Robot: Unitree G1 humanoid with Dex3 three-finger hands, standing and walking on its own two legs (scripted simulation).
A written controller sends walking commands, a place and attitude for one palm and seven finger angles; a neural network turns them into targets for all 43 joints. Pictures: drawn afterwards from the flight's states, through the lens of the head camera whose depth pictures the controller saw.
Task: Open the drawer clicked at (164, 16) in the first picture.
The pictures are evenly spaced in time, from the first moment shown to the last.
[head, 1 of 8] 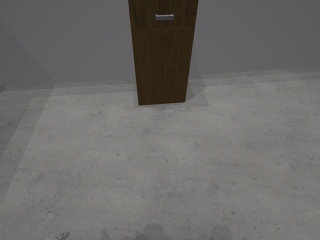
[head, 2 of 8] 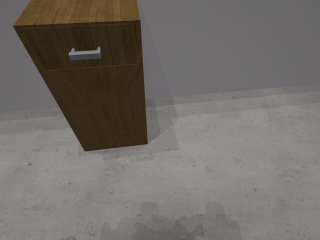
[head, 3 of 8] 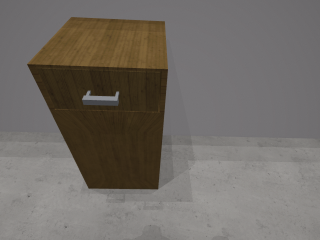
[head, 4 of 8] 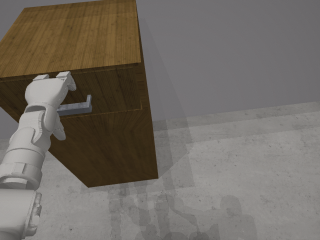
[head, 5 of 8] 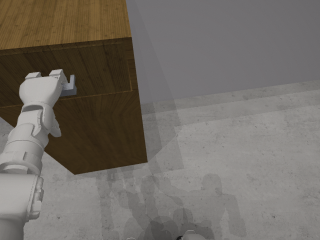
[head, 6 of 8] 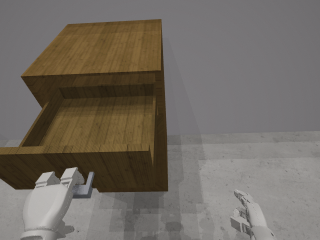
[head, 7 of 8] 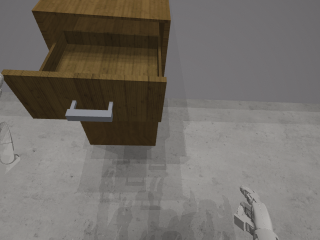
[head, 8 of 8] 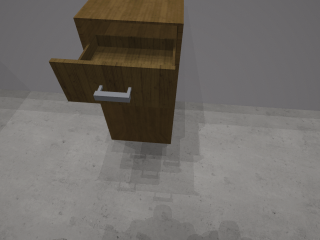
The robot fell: no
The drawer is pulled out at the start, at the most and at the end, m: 0.00 0.30 0.29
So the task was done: yes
